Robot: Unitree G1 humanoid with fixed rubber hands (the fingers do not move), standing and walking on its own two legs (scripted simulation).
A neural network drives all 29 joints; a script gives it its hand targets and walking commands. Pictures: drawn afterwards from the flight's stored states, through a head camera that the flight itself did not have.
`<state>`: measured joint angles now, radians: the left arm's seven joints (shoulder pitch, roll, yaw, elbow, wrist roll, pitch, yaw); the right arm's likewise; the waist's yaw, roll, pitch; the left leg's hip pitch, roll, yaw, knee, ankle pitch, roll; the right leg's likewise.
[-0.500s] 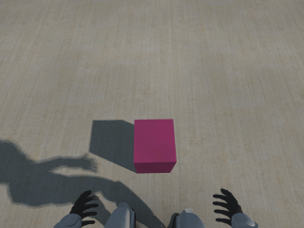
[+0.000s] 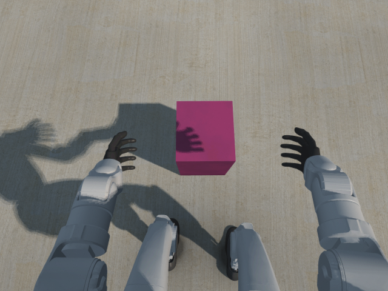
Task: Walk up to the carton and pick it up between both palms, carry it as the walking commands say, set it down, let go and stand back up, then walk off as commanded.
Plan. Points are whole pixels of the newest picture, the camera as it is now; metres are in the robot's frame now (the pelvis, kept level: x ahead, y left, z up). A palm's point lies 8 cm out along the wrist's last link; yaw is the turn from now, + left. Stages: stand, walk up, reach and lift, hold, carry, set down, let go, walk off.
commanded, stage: reach and lift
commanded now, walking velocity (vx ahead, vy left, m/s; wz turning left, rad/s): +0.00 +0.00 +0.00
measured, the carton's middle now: (203, 142) +0.55 +0.00 -0.53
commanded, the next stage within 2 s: none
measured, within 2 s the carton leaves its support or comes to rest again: neither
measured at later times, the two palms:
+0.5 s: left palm (133, 111) +0.51 +0.19 -0.15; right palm (291, 109) +0.53 -0.20 -0.14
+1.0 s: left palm (145, 107) +0.54 +0.18 -0.20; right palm (282, 107) +0.56 -0.20 -0.19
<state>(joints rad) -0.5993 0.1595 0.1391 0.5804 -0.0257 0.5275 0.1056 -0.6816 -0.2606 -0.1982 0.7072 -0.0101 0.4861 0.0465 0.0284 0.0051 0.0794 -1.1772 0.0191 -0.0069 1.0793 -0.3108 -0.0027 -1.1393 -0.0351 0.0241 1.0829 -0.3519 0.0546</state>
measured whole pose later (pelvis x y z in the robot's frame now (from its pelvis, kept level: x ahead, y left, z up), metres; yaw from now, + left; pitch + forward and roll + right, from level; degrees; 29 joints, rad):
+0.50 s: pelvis +0.00 -0.02 -0.02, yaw -1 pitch +39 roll +1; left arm -1.14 0.28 0.29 0.79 -0.03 0.25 0.08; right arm -1.21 -0.32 -0.21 0.83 0.05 0.26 -0.05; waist 0.03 -0.03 0.18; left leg -1.47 0.03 0.01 1.06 -0.27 -0.03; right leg -1.47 0.00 0.07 1.10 -0.31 0.04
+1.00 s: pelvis -0.03 -0.01 -0.05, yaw -1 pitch +32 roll +1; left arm -1.51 0.35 0.30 0.84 -0.02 0.26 0.08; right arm -1.57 -0.42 -0.22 0.91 0.10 0.25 -0.06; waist 0.03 -0.02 0.52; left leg -1.49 0.00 -0.05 1.23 -0.30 -0.05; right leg -1.49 0.02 0.08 1.27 -0.34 0.05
